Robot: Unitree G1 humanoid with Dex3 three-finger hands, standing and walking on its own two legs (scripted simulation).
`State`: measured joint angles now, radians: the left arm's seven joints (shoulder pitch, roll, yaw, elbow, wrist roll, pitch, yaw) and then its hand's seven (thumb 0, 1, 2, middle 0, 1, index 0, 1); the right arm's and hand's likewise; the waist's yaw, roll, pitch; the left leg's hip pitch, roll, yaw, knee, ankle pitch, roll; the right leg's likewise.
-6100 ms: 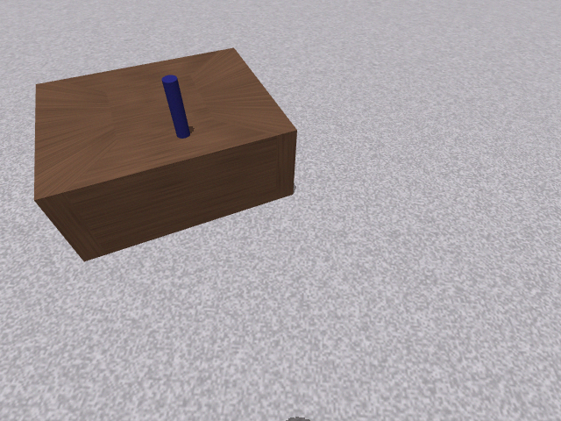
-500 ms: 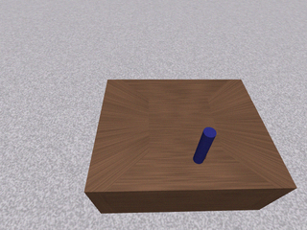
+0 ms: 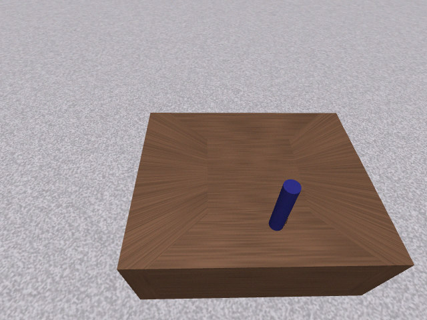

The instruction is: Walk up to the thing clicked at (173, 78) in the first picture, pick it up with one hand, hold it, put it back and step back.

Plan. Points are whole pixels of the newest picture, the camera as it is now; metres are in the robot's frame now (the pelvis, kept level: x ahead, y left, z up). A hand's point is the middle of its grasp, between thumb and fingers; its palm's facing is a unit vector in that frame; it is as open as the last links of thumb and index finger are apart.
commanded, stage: stand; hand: right
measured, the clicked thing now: (283, 207) +0.50 -0.22 -0.27
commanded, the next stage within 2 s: go down in 0.74 s
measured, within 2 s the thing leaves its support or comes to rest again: neither
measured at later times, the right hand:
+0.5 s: hand out of the picture +0.07 -0.26 -0.15, palm faces -0.02 +0.94 -0.35, open 7.4 cm
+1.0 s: hand out of the picture +0.13 -0.24 -0.15, palm faces +0.05 +0.95 -0.32, open 9.1 cm
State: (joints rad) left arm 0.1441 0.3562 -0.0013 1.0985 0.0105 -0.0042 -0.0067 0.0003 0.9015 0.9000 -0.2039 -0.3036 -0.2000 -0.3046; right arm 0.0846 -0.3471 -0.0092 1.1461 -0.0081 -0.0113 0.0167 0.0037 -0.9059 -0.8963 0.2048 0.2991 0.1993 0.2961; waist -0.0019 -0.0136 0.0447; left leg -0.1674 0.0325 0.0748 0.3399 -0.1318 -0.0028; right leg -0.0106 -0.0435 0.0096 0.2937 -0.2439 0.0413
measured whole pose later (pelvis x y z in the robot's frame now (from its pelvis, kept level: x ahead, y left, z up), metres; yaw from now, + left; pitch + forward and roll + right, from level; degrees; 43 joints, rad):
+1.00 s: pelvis -0.01 +0.00 -0.01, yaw +0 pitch +2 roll +0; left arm 0.19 0.31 0.02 0.88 -0.04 -0.03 0.03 0.00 0.92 0.91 -0.21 -0.30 -0.20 -0.30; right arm -0.01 -0.32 -0.12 1.05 -0.02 -0.03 0.02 0.01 -0.71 -0.70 0.13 0.17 0.12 0.17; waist 0.01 -0.01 0.06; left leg -0.33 0.03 0.07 0.45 -0.16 0.00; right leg -0.19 -0.04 0.01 0.45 -0.30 0.04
